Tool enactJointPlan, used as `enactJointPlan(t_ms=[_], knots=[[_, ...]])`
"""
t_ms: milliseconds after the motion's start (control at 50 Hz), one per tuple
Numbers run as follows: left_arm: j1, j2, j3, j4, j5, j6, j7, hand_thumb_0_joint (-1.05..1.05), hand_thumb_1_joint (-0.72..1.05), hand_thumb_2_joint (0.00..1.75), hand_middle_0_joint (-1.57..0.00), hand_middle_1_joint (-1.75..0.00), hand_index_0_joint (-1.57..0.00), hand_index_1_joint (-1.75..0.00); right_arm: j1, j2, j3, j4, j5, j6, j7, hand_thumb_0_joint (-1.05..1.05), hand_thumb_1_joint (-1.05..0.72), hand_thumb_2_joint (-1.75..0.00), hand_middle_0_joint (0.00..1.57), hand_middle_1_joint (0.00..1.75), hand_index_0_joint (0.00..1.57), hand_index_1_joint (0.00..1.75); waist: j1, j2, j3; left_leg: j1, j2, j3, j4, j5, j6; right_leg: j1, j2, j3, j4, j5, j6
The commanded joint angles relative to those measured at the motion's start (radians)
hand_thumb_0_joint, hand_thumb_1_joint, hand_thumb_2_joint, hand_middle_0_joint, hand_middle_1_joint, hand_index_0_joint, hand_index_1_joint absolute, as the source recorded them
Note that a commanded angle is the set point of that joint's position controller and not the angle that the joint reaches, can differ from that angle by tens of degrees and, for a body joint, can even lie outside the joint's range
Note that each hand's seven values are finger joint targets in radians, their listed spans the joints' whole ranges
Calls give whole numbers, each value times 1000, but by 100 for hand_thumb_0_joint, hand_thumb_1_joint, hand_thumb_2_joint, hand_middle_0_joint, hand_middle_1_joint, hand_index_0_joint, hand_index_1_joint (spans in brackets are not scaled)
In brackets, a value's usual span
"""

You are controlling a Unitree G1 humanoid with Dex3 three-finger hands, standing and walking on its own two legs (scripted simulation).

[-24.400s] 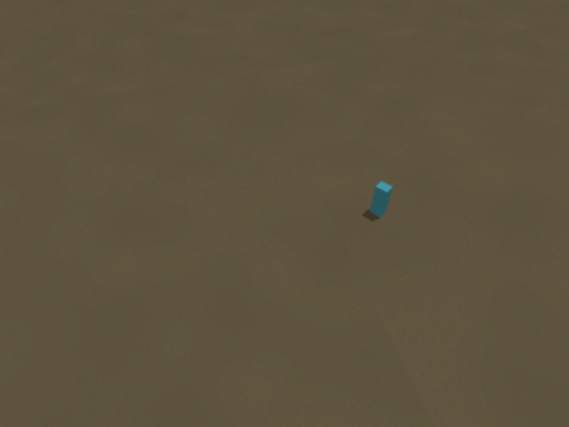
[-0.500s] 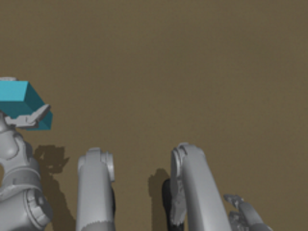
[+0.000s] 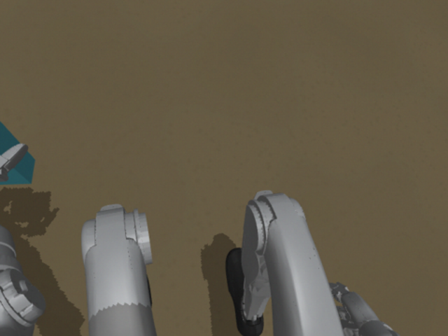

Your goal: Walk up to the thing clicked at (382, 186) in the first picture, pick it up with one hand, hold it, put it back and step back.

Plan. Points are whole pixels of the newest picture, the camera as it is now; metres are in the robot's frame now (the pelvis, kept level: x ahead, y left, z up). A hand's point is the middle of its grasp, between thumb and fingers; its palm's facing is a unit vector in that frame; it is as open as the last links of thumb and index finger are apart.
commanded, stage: crouch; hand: left
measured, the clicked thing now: out of the picture +0.42 +0.36 -0.10
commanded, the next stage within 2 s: lower in 0.24 s
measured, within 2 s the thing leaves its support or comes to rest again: neither
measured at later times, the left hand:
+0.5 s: hand out of the picture +0.42 +0.37 -0.12, palm faces +0.56 -0.83 -0.04, open 10.3 cm
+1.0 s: hand (3, 159) +0.42 +0.37 -0.17, palm faces +0.55 -0.84 -0.04, open 10.3 cm
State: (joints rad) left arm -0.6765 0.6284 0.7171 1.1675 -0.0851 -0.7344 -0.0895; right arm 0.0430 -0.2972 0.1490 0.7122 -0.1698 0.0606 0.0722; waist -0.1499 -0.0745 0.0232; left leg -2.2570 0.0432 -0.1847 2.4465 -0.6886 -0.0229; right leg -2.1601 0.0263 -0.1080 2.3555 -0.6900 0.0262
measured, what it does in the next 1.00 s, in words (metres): stands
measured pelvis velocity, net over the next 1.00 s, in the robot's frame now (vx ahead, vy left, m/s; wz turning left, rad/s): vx -0.01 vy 0.01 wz -0.09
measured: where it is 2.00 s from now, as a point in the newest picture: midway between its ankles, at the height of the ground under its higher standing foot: (194, 317)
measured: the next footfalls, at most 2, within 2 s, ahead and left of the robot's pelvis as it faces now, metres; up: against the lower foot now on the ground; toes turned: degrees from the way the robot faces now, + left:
none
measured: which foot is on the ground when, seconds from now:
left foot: down 0.00-1.00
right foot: down 0.00-1.00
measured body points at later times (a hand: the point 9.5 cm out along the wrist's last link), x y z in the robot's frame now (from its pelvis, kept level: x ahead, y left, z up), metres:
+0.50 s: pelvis +0.00 +0.00 -0.02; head +0.23 +0.11 +0.34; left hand +0.39 +0.41 -0.12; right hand +0.12 -0.27 -0.11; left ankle +0.08 +0.13 -0.29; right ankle +0.10 -0.12 -0.29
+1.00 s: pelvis -0.01 +0.01 -0.04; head +0.24 +0.15 +0.31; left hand +0.39 +0.42 -0.17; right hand +0.13 -0.27 -0.10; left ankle +0.08 +0.13 -0.29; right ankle +0.10 -0.12 -0.29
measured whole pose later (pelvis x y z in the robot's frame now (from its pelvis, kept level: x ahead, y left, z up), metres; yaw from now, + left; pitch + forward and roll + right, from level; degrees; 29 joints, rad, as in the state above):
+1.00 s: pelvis -0.01 +0.01 -0.04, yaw -5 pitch +18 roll -14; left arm -0.64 0.84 0.80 1.33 -0.10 -0.87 -0.10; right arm -0.08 -0.36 0.35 0.62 -0.28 0.08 0.11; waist -0.20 -0.20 0.22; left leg -2.27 0.04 -0.30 2.62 -0.71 -0.02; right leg -2.13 0.07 -0.19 2.44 -0.66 0.06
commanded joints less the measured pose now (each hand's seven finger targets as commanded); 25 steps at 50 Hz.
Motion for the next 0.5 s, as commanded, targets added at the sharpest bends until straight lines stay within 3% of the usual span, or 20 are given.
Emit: enactJointPlan(t_ms=[0, 20, 60, 100, 140, 160, 200, 240, 280, 340, 400, 480], knots=[[-248, 307, 26, -226, -25, -96, 6, 0, 9, 122, -133, -146, -139, -143, 126, -269, -71, -25, -7, 1, -14, 0, -89, -89, 20, 30, 20, 30, 17, 361, -662, 506, 9, 63, -283, 160, 14, 271, 34, -70, -198, 179, -57], [-247, 311, 28, -237, -27, -100, 3, 0, 10, 123, -133, -147, -140, -143, 134, -278, -70, -27, -10, 3, -12, 0, -89, -90, 20, 30, 20, 30, 6, 371, -664, 511, 8, 60, -276, 178, 14, 286, 32, -74, -196, 195, -55], [-224, 311, 31, -216, -27, -99, 2, 0, 9, 122, -135, -147, -140, -143, 127, -274, -61, -26, -14, 4, -10, 0, -90, -90, 20, 30, 20, 30, 13, 349, -659, 500, 10, 59, -259, 203, 15, 289, 36, -75, -185, 213, -54], [-247, 329, 38, -224, -32, -107, 2, 0, 11, 123, -136, -148, -142, -144, 125, -275, -53, -29, -18, 8, -8, 0, -89, -90, 20, 30, 20, 30, -1, 339, -649, 456, 9, 60, -244, 181, 18, 311, 38, -75, -186, 201, -51], [-216, 335, 39, -196, -31, -103, 0, 0, 14, 125, -136, -148, -142, -144, 110, -277, -49, -30, -21, 9, -8, 0, -89, -90, 20, 30, 20, 30, 8, 325, -625, 427, 11, 66, -235, 151, 22, 311, 40, -73, -188, 181, -48], [-221, 350, 54, -200, -31, -104, 1, 0, 14, 126, -138, -150, -143, -146, 112, -283, -48, -32, -23, 9, -8, 0, -89, -89, 20, 30, 20, 30, 7, 322, -621, 426, 11, 65, -230, 142, 22, 301, 42, -75, -187, 174, -49], [-228, 345, 44, -207, -31, -111, -2, 0, 18, 128, -138, -151, -144, -147, 105, -289, -41, -37, -28, 11, -7, 0, -89, -89, 20, 30, 20, 30, -3, 340, -609, 428, 12, 57, -233, 128, 20, 295, 41, -85, -179, 165, -49], [-197, 363, 59, -187, -28, -107, -2, 0, 18, 127, -137, -150, -143, -146, 113, -295, -36, -39, -30, 13, -4, 0, -88, -89, 20, 30, 20, 30, 5, 352, -627, 451, 13, 50, -230, 167, 14, 300, 43, -91, -166, 192, -51], [-210, 356, 49, -200, -30, -112, -6, 0, 21, 127, -137, -150, -143, -145, 102, -302, -32, -47, -32, 16, -2, 0, -88, -89, 20, 30, 20, 30, -11, 362, -606, 449, 15, 42, -230, 161, 13, 283, 41, -98, -157, 188, -52], [-189, 366, 60, -181, -31, -110, -7, 0, 13, 125, -138, -149, -143, -147, 94, -308, -26, -52, -37, 16, 0, 0, -90, -90, 20, 30, 20, 30, -7, 347, -594, 439, 16, 42, -212, 166, 15, 288, 44, -99, -157, 196, -49], [-180, 356, 64, -132, -40, -118, 1, 0, 9, 122, -136, -148, -141, -145, 82, -316, -6, -56, -42, 19, 5, 0, -90, -90, 20, 30, 20, 30, -27, 332, -561, 422, 18, 29, -197, 169, 15, 281, 46, -111, -143, 200, -48], [-184, 407, 79, -103, -31, -143, 16, 0, 12, 123, -136, -147, -141, -144, 57, -325, 14, -66, -54, 18, 7, 0, -90, -89, 20, 30, 20, 30, -29, 323, -528, 389, 21, 27, -181, 126, 17, 288, 51, -116, -140, 171, -46]])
